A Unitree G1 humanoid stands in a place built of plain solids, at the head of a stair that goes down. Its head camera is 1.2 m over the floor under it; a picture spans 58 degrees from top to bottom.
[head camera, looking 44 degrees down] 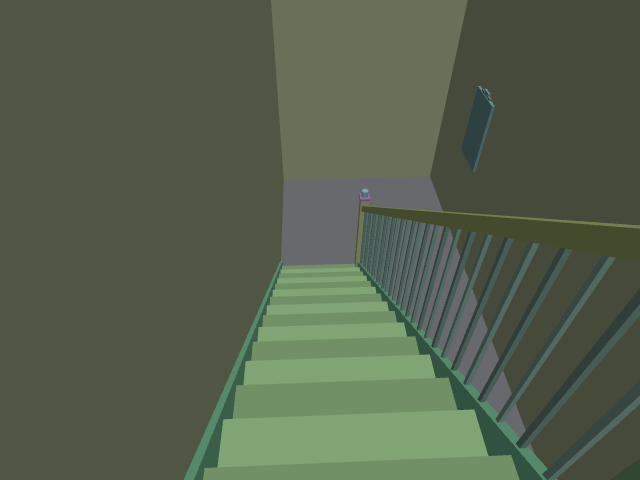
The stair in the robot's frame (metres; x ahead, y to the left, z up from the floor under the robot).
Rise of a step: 0.18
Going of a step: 0.23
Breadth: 0.92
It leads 2 degrees to the left of straight ahead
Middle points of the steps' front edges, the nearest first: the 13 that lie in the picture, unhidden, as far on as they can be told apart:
0.47 -0.12 -0.18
0.70 -0.11 -0.36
0.92 -0.10 -0.54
1.15 -0.09 -0.72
1.37 -0.08 -0.90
1.60 -0.07 -1.08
1.82 -0.06 -1.27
2.05 -0.06 -1.45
2.27 -0.05 -1.63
2.50 -0.04 -1.81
2.72 -0.03 -1.99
2.94 -0.02 -2.17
3.17 -0.01 -2.36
